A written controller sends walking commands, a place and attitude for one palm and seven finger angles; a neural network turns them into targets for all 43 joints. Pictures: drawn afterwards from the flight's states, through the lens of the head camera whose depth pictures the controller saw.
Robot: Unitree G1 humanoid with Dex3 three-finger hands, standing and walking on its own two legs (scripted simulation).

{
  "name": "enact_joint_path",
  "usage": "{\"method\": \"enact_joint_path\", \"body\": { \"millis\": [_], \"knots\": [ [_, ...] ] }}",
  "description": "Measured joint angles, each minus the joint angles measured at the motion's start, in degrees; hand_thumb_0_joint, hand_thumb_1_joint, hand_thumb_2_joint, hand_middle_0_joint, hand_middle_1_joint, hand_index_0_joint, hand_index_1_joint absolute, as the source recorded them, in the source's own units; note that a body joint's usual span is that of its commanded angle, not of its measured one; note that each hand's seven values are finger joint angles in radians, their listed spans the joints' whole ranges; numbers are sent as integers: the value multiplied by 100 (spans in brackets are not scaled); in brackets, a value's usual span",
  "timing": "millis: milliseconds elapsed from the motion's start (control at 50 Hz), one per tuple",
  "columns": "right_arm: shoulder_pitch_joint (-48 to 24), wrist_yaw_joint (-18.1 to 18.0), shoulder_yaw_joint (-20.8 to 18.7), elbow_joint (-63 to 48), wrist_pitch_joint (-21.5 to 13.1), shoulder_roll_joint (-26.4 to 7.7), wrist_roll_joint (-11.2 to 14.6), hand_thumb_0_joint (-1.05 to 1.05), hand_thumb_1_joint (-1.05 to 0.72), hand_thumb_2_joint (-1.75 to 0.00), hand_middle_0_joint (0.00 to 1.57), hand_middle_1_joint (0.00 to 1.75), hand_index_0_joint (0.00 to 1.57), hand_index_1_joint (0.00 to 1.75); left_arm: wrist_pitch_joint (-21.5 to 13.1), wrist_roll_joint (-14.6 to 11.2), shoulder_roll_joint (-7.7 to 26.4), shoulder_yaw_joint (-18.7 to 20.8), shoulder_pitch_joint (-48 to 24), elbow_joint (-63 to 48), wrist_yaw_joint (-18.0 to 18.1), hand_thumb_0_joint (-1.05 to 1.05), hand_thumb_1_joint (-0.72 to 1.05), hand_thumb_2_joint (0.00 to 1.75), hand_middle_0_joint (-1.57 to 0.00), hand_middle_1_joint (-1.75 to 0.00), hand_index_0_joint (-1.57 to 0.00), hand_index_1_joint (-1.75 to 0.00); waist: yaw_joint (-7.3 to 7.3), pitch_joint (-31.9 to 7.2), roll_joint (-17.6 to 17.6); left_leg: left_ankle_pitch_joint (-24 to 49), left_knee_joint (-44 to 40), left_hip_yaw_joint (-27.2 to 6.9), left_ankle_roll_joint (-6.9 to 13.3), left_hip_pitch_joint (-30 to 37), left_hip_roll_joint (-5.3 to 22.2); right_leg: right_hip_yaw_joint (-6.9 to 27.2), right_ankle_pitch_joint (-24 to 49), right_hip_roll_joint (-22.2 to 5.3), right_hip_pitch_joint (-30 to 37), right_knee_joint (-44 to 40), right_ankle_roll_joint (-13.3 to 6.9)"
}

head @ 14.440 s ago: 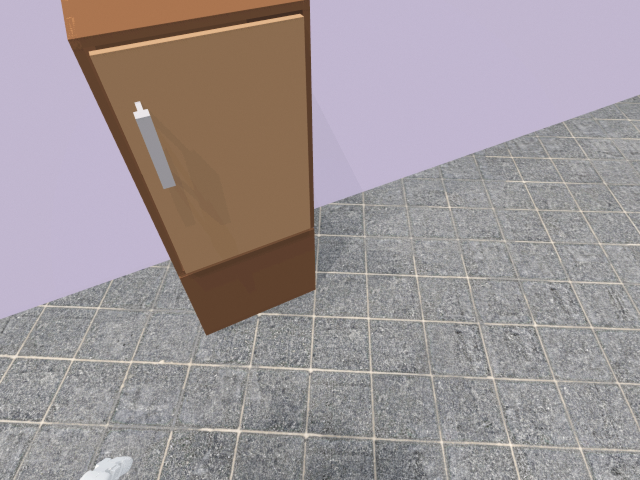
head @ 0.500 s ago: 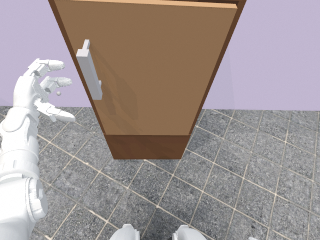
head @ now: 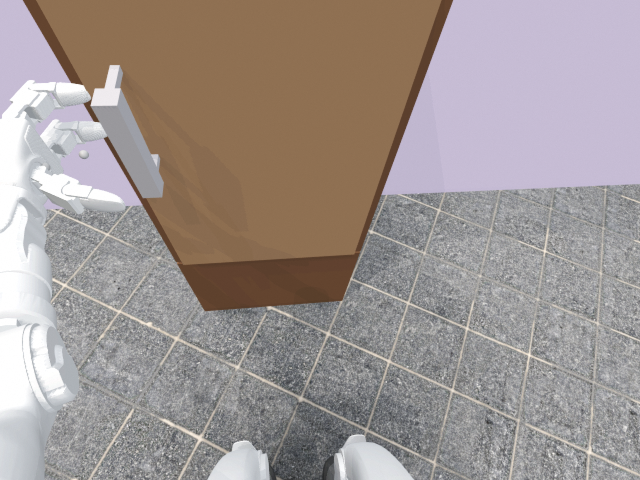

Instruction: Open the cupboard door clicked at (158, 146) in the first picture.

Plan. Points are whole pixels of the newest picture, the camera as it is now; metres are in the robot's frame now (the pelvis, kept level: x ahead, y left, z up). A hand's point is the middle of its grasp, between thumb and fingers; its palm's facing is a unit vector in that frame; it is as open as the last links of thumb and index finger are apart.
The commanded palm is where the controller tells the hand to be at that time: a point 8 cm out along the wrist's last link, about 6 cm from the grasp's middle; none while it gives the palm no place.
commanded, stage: move the hooked fingers beside the handle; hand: left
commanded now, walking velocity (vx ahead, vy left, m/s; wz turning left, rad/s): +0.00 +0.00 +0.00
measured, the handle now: (135, 137) +0.52 +0.20 +0.08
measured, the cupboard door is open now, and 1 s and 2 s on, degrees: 0 0 0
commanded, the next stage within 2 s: slide the fingers in behind the handle in 0.74 s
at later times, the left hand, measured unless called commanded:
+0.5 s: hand (80, 179) +0.46 +0.25 +0.08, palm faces +0.02 -1.00 +0.00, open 14.0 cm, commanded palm +0.44 +0.29 +0.08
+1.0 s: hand (87, 168) +0.47 +0.24 +0.08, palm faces +0.01 -1.00 -0.02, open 14.0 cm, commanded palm +0.44 +0.28 +0.08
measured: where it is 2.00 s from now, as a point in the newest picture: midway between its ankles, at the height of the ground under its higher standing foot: outside the picture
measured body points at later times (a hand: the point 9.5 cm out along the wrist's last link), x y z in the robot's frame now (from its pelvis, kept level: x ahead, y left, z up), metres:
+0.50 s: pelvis +0.00 +0.01 +0.00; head +0.10 +0.03 +0.44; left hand +0.45 +0.30 +0.08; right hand +0.06 -0.26 -0.11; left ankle +0.01 +0.08 -0.69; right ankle +0.00 -0.10 -0.69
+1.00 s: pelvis +0.00 +0.00 +0.00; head +0.10 +0.03 +0.44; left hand +0.46 +0.29 +0.09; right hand +0.01 -0.27 -0.11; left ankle +0.01 +0.08 -0.69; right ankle +0.00 -0.10 -0.69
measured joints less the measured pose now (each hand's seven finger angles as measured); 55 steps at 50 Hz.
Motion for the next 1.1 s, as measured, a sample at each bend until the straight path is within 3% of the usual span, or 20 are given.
{"method": "enact_joint_path", "body": {
  "millis": [100, 180, 260, 340, 440, 600, 720, 900, 1100],
  "knots": [
    [-20, 6, 16, -107, 99, 41, 39, 1, -91, -90, 20, 30, 21, 30, 153, 1, -35, 54, 254, 7, -19, -2, -50, 30, -30, -120, -30, -120, 26, -28, -20, -23, -67, 10, 3, 152, 9, 17, -13, 17, 150, -74, 2],
    [-110, -4, -2, -177, 91, 70, 43, 1, -91, -90, 20, 30, 21, 30, 62, 7, -67, 91, 453, -220, 25, -2, -50, 30, -30, -120, -30, -120, 75, 0, -32, -28, -69, -17, -2, 200, 9, -7, -12, 20, 218, -103, -1],
    [-231, -4, -21, -110, 67, 76, 57, 1, -91, -90, 20, 30, 21, 30, -125, -141, -178, -33, 509, -429, -23, -2, -50, 30, -30, -120, -30, -120, 176, -20, -28, -43, -49, -66, -2, 247, -9, -53, -29, 6, 300, -117, 4],
    [-362, -19, -6, -63, 58, 60, 79, 1, -91, -90, 20, 30, 21, 30, 14, -224, -236, -295, 338, -210, -134, -2, -50, 30, -30, -120, -30, -120, 227, -56, -18, -36, -38, -122, 12, 267, -57, -109, -47, -38, 351, -111, 18],
    [-491, -35, 18, -143, 2, 37, 69, 1, -91, -90, 20, 30, 21, 30, 135, -146, -317, -462, 217, 7, -66, -2, -51, 29, -30, -120, -30, -120, 212, -36, -18, -15, 9, -129, 35, 184, -96, -121, -50, -81, 268, -37, 36],
    [-490, -12, 30, -78, -64, 86, 22, 1, -91, -90, 20, 30, 21, 30, -195, 2, -371, -280, 61, -190, 234, -2, -50, 29, -30, -120, -30, -120, 137, 18, -43, -37, 161, -111, 33, 0, -79, -107, -64, -75, 74, 117, 39],
    [-288, -22, 90, -69, 14, 85, 50, 1, -91, -90, 20, 30, 21, 30, 119, 57, -115, -321, -117, 216, 154, -2, -50, 30, -30, -120, -30, -120, 50, -2, 0, -22, 129, -95, 43, 0, -71, -89, -42, -65, 65, 88, 39],
    [-56, -1, 30, 11, 53, 64, 36, 1, -91, -90, 20, 30, 21, 30, -121, -67, -211, -196, 148, -112, 145, -2, -50, 30, -30, -120, -30, -120, 71, 0, 5, -27, 101, -56, 36, 34, -39, -44, -24, -32, 80, 58, 34],
    [-179, -10, 0, -22, 6, 50, 36, 1, -91, -90, 20, 30, 21, 30, 5, -20, -389, -358, 77, -24, 318, -2, -50, 30, -30, -120, -31, -120, 62, 2, -7, -9, 73, -77, 33, 50, -57, -62, -23, -45, 100, 40, 29]
  ]
}}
